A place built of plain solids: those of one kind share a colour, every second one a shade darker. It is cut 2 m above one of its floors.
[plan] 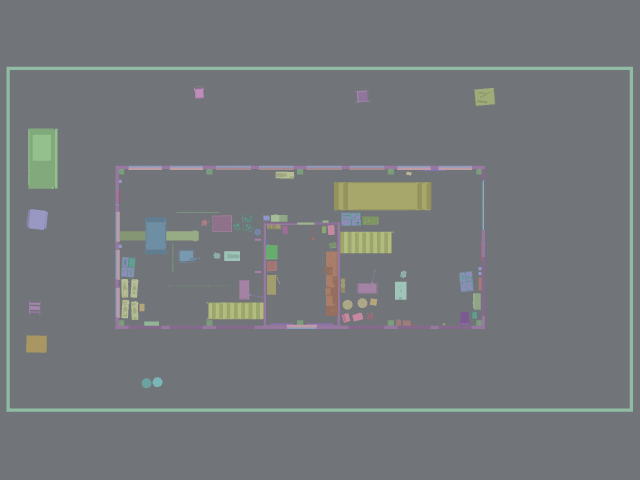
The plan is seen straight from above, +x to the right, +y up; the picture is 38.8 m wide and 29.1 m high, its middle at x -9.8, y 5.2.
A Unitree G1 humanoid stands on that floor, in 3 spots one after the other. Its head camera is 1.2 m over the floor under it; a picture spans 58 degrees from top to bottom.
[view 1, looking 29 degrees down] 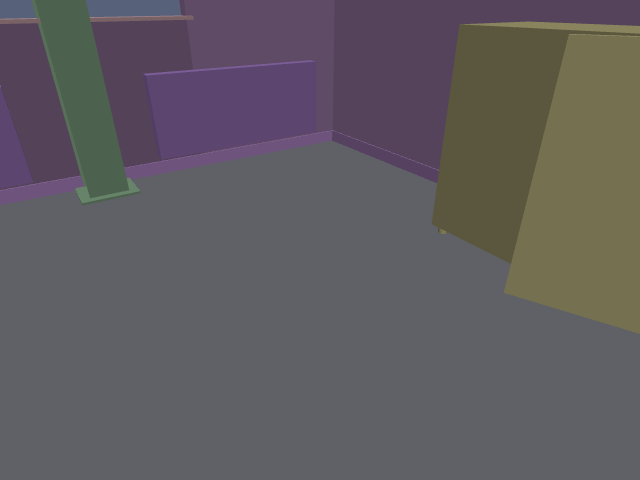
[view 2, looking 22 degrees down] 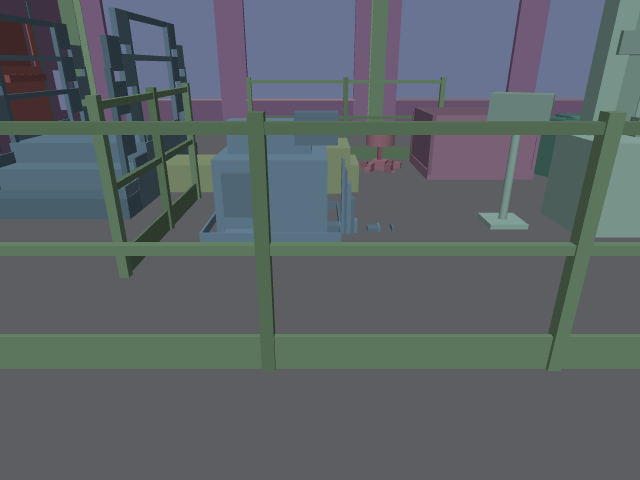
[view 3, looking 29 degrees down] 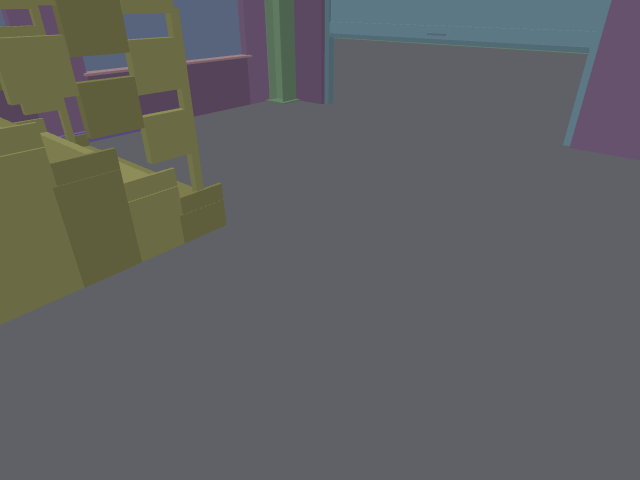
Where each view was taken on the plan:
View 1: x -10.65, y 3.40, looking -124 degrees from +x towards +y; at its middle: ground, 2.48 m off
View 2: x -17.54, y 0.91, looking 90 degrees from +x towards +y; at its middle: hydraulic_pack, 3.16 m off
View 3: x -4.49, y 5.05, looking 40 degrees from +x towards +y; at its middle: ground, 2.48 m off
